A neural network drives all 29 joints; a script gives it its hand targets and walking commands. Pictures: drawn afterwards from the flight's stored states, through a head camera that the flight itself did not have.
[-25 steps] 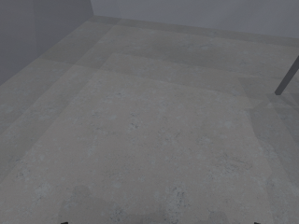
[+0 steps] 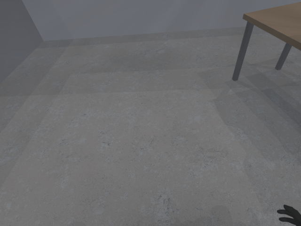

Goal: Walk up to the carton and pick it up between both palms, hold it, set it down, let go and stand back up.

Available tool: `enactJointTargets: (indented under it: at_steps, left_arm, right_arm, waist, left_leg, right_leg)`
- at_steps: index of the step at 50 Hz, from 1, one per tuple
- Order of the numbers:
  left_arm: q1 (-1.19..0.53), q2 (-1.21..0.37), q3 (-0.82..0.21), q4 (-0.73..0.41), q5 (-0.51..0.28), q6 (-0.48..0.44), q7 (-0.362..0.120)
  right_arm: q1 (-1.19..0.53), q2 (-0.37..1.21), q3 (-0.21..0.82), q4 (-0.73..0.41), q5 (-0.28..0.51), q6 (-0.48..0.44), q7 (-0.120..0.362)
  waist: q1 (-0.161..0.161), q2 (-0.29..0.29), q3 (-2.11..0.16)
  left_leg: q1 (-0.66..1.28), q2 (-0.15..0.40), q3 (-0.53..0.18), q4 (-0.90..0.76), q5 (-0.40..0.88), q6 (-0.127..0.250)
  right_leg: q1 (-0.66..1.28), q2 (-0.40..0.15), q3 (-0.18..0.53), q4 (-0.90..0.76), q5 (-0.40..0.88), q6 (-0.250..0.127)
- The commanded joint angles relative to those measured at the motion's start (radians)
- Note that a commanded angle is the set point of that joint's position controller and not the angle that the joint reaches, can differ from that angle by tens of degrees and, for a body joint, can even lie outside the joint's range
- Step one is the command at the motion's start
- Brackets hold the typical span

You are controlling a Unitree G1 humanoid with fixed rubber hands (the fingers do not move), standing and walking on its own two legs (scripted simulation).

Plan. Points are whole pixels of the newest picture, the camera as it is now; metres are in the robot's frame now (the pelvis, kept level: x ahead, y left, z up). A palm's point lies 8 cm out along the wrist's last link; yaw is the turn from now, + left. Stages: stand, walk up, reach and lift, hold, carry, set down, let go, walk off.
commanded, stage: walk up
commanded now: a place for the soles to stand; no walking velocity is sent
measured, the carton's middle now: out of the picture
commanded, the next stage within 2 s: none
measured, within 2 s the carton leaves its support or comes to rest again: neither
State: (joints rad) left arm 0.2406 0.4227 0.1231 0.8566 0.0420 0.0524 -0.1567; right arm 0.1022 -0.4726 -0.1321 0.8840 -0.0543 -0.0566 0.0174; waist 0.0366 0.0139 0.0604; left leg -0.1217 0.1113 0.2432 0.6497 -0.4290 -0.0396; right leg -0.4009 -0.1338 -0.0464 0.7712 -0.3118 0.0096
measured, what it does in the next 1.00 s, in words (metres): walks ahead, turning right: left foot, then right foot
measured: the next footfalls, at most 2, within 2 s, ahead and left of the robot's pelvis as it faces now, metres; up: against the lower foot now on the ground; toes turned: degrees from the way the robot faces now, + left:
left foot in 0.36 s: +0.24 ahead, +0.06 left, +0.00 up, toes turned -17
right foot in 0.76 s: +0.27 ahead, -0.26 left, +0.00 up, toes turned -43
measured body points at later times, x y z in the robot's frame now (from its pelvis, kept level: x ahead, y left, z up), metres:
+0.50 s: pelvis +0.13 -0.01 +0.01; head +0.14 -0.02 +0.46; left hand +0.37 +0.24 -0.08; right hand +0.08 -0.36 -0.07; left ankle +0.21 +0.07 -0.71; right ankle +0.10 -0.11 -0.66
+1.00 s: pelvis +0.27 -0.10 -0.01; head +0.27 -0.15 +0.44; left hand +0.58 +0.04 -0.07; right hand +0.12 -0.40 -0.13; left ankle +0.39 +0.00 -0.67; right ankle +0.24 -0.23 -0.71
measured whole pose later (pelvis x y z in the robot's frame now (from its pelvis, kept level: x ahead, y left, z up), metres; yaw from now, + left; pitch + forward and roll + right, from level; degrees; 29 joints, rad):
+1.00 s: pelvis +0.27 -0.10 -0.01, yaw -45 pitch -4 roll -1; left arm 0.22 0.40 0.07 0.70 0.00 -0.05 -0.04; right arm 0.24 -0.46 -0.07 0.75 -0.02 -0.06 0.06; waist -0.01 0.11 0.16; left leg -0.46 0.10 -0.02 1.07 -0.47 0.00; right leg -0.41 0.03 0.02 0.75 -0.29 -0.03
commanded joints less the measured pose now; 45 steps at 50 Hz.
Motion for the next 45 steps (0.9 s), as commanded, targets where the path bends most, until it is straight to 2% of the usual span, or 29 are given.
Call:
enactJointTargets:
  at_steps: [1,2,3,4,7,11,14,16,17,18,19,20,21,22,24,25,28,30,32,33,36,38,39,40,41,42,43,44,45]
  left_arm:
    - [0.146,0.357,0.092,-0.075,0.0,-0.046,0.037]
    - [0.038,0.374,0.095,-0.11,-0.018,-0.047,0.041]
    - [-0.029,0.319,0.078,-0.138,-0.033,-0.046,0.048]
    - [-0.049,0.296,0.079,-0.154,-0.033,-0.048,0.061]
    - [-0.077,0.288,0.067,-0.18,-0.021,-0.053,0.058]
    - [0.002,0.276,0.053,-0.196,-0.018,-0.065,0.061]
    - [0.03,0.26,0.048,-0.199,-0.026,-0.072,0.059]
    - [-0.01,0.258,0.047,-0.232,-0.025,-0.076,0.059]
    - [-0.031,0.242,0.035,-0.237,-0.028,-0.074,0.063]
    - [-0.092,0.208,0.019,-0.268,-0.033,-0.074,0.063]
    - [-0.087,0.092,-0.009,-0.28,-0.037,-0.085,0.073]
    - [-0.045,0.184,0.004,-0.265,-0.01,-0.083,0.088]
    - [-0.03,0.256,0.008,-0.231,0.002,-0.085,0.091]
    - [-0.026,0.263,0.014,-0.205,-0.003,-0.091,0.089]
    - [-0.005,0.235,0.025,-0.178,-0.013,-0.09,0.078]
    - [-0.018,0.236,0.023,-0.183,-0.018,-0.09,0.073]
    - [-0.072,0.199,0.01,-0.196,-0.039,-0.085,0.05]
    - [-0.118,0.186,0.008,-0.206,-0.037,-0.084,0.041]
    - [-0.157,0.184,0.008,-0.22,-0.038,-0.086,0.034]
    - [-0.165,0.161,0.005,-0.216,-0.036,-0.084,0.033]
    - [-0.166,0.165,0.009,-0.212,-0.04,-0.088,0.037]
    - [-0.052,0.2,0.037,-0.18,-0.034,-0.096,0.051]
    - [0.104,0.254,0.063,-0.142,-0.028,-0.107,0.067]
    - [0.219,0.363,0.103,-0.144,-0.033,-0.111,0.092]
    - [0.231,0.425,0.108,-0.164,-0.05,-0.109,0.104]
    - [0.161,0.383,0.095,-0.165,-0.072,-0.097,0.114]
    - [0.094,0.336,0.082,-0.191,-0.081,-0.096,0.125]
    - [0.041,0.298,0.066,-0.21,-0.073,-0.097,0.134]
    - [0.006,0.294,0.068,-0.224,-0.058,-0.11,0.139]
  right_arm:
    - [-0.214,-0.05,0.033,-0.201,0.028,-0.005,0.013]
    - [-0.199,-0.136,0.021,-0.19,0.033,-0.013,0.009]
    - [-0.125,-0.169,0.008,-0.156,0.045,-0.023,0.017]
    - [-0.068,-0.196,-0.001,-0.118,0.048,-0.031,0.02]
    - [0.016,-0.202,-0.005,-0.113,0.042,-0.022,0.019]
    - [0.015,-0.191,0.0,-0.134,0.033,-0.035,0.013]
    - [-0.01,-0.177,0.006,-0.152,0.029,-0.056,0.01]
    - [0.043,-0.185,-0.002,-0.15,0.027,-0.076,0.009]
    - [0.106,-0.184,-0.008,-0.129,0.026,-0.09,0.008]
    - [0.219,-0.191,-0.018,-0.112,0.013,-0.099,-0.001]
    - [0.286,-0.283,-0.045,-0.111,-0.004,-0.098,-0.019]
    - [0.201,-0.337,-0.046,-0.16,0.011,-0.089,-0.01]
    - [0.141,-0.311,-0.046,-0.185,0.031,-0.083,-0.006]
    - [0.128,-0.263,-0.033,-0.184,0.039,-0.085,-0.005]
    - [0.135,-0.215,-0.028,-0.181,0.023,-0.091,0.0]
    - [0.147,-0.209,-0.025,-0.183,0.025,-0.09,0.001]
    - [0.152,-0.207,-0.024,-0.191,0.026,-0.086,0.01]
    - [0.162,-0.225,-0.03,-0.206,0.026,-0.08,0.009]
    - [0.195,-0.233,-0.03,-0.202,0.027,-0.073,0.012]
    - [0.184,-0.226,-0.028,-0.209,0.025,-0.069,0.014]
    - [0.16,-0.226,-0.027,-0.228,0.023,-0.047,0.018]
    - [0.144,-0.216,-0.028,-0.236,0.019,-0.037,0.017]
    - [0.168,-0.173,-0.007,-0.235,0.019,-0.034,0.02]
    - [0.22,-0.112,0.015,-0.254,0.041,-0.039,0.027]
    - [0.197,-0.196,0.001,-0.267,0.058,-0.042,0.028]
    - [0.123,-0.263,-0.011,-0.264,0.055,-0.047,0.026]
    - [0.13,-0.25,-0.006,-0.244,0.062,-0.044,0.029]
    - [0.143,-0.21,-0.006,-0.226,0.052,-0.04,0.031]
    - [0.186,-0.213,-0.006,-0.206,0.043,-0.034,0.026]
  waist:
    - [0.125,-0.534,0.099]
    - [0.079,-0.392,0.115]
    - [0.026,-0.248,0.101]
    - [0.001,-0.19,0.073]
    - [-0.022,-0.228,-0.018]
    - [0.013,-0.149,-0.037]
    - [0.029,-0.166,-0.021]
    - [-0.012,-0.142,-0.028]
    - [-0.057,-0.083,-0.028]
    - [-0.133,-0.001,-0.058]
    - [-0.184,0.295,-0.105]
    - [-0.145,0.227,-0.088]
    - [-0.115,0.075,-0.039]
    - [-0.106,0.02,0.007]
    - [-0.09,0.04,-0.032]
    - [-0.083,0.042,-0.015]
    - [-0.092,0.131,0.005]
    - [-0.1,0.128,0.012]
    - [-0.108,0.108,0.002]
    - [-0.109,0.149,0.003]
    - [-0.089,0.124,0.017]
    - [-0.02,0.06,-0.062]
    - [0.06,-0.107,-0.152]
    - [0.127,-0.347,-0.225]
    - [0.107,-0.413,-0.269]
    - [0.092,-0.2,-0.224]
    - [0.057,-0.112,-0.176]
    - [0.023,-0.108,-0.127]
    - [-0.004,-0.124,-0.085]
  left_leg:
    - [-0.764,-0.188,-0.107,0.596,-0.339,0.024]
    - [-0.681,-0.11,-0.258,0.587,-0.245,0.026]
    - [-0.649,-0.076,-0.288,0.559,-0.146,0.042]
    - [-0.591,-0.063,-0.283,0.518,-0.084,0.062]
    - [-0.369,-0.077,-0.252,0.378,-0.07,0.05]
    - [-0.378,-0.083,-0.256,0.225,-0.01,0.056]
    - [-0.38,-0.08,-0.27,0.143,0.041,0.071]
    - [-0.254,-0.067,-0.321,0.059,0.038,0.098]
    - [-0.115,-0.082,-0.328,-0.05,0.071,0.112]
    - [0.113,-0.065,-0.36,-0.223,0.052,0.142]
    - [0.263,0.184,-0.734,-0.412,-0.222,0.179]
    - [0.231,0.381,-1.022,-0.522,-0.456,0.275]
    - [0.182,0.399,-0.98,-0.494,-0.44,0.287]
    - [0.11,0.351,-0.833,-0.48,-0.318,0.244]
    - [0.119,0.268,-0.622,-0.437,-0.068,0.212]
    - [0.063,0.261,-0.562,-0.441,0.05,0.213]
    - [0.016,0.208,-0.373,-0.453,0.104,0.218]
    - [0.025,0.239,-0.338,-0.429,0.138,0.228]
    - [0.047,0.212,-0.24,-0.382,0.276,0.223]
    - [0.038,0.213,-0.207,-0.381,0.301,0.218]
    - [-0.058,0.196,-0.111,-0.295,0.325,0.213]
    - [-0.156,0.16,-0.019,-0.087,0.37,0.182]
    - [-0.273,0.099,0.028,0.229,0.482,0.152]
    - [-0.515,-0.035,0.035,0.533,0.285,0.063]
    - [-0.658,-0.119,-0.151,0.596,-0.124,0.019]
    - [-0.633,-0.04,-0.285,0.614,-0.116,0.025]
    - [-0.641,-0.011,-0.298,0.61,-0.06,0.043]
    - [-0.607,0.014,-0.285,0.58,-0.04,0.052]
    - [-0.572,0.021,-0.291,0.536,-0.042,0.042]
  right_leg:
    - [0.255,-0.165,0.842,-0.62,-0.437,-0.245]
    - [0.176,-0.232,0.943,-0.693,-0.548,-0.326]
    - [0.221,-0.186,0.809,-0.639,-0.477,-0.307]
    - [0.208,-0.152,0.723,-0.589,-0.436,-0.267]
    - [0.05,-0.07,0.596,-0.552,-0.375,-0.236]
    - [0.133,-0.087,0.638,-0.517,-0.301,-0.265]
    - [0.15,-0.08,0.659,-0.494,-0.227,-0.267]
    - [0.049,-0.055,0.633,-0.412,-0.201,-0.247]
    - [-0.042,-0.009,0.583,-0.33,-0.203,-0.217]
    - [-0.227,0.084,0.44,-0.175,-0.18,-0.151]
    - [-0.425,0.265,0.244,0.145,-0.26,-0.07]
    - [-0.518,0.236,0.196,0.332,-0.261,-0.016]
    - [-0.53,0.142,0.21,0.353,-0.198,-0.016]
    - [-0.483,0.113,0.197,0.358,-0.134,-0.011]
    - [-0.403,0.046,0.173,0.325,-0.048,-0.001]
    - [-0.368,0.031,0.164,0.327,-0.025,0.005]
    - [-0.306,0.003,0.103,0.188,0.085,0.002]
    - [-0.281,-0.016,0.092,0.096,0.088,-0.01]
    - [-0.243,0.005,0.049,0.014,0.085,-0.026]
    - [-0.225,0.01,0.024,-0.004,0.091,-0.031]
    - [-0.071,0.048,-0.043,-0.099,0.079,-0.048]
    - [0.189,0.105,-0.085,-0.16,0.069,-0.073]
    - [0.453,0.134,-0.065,-0.205,0.008,-0.104]
    - [0.616,-0.056,0.376,-0.34,-0.229,-0.21]
    - [0.649,-0.238,0.884,-0.462,-0.27,-0.369]
    - [0.562,-0.25,0.854,-0.487,-0.327,-0.369]
    - [0.519,-0.209,0.709,-0.48,-0.273,-0.318]
    - [0.406,-0.19,0.633,-0.467,-0.257,-0.279]
    - [0.308,-0.179,0.607,-0.459,-0.236,-0.274]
